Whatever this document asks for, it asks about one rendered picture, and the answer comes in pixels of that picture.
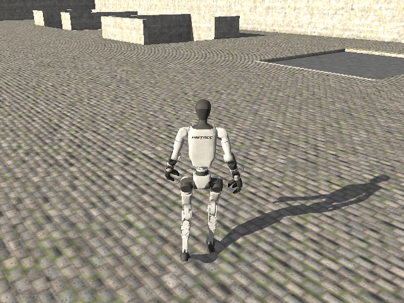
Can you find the left robot upper arm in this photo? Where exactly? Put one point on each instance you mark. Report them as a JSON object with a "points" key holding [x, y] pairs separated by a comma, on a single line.
{"points": [[179, 141]]}

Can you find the robot left forearm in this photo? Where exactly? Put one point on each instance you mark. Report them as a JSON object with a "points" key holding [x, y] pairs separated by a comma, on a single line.
{"points": [[170, 164]]}

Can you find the robot head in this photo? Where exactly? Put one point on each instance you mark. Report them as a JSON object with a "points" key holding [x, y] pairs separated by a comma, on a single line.
{"points": [[203, 108]]}

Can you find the robot right foot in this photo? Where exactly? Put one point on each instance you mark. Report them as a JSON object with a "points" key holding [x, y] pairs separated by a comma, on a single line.
{"points": [[210, 247]]}

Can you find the robot right hand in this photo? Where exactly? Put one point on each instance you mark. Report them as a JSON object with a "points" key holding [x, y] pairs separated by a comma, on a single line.
{"points": [[237, 184]]}

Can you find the robot right forearm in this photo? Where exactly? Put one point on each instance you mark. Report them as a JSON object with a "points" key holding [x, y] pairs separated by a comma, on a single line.
{"points": [[234, 169]]}

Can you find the robot left hand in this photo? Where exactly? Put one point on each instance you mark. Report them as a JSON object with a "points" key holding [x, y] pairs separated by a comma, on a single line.
{"points": [[167, 174]]}

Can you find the right robot upper arm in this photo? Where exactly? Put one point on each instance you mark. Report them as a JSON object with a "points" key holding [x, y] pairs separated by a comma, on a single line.
{"points": [[222, 133]]}

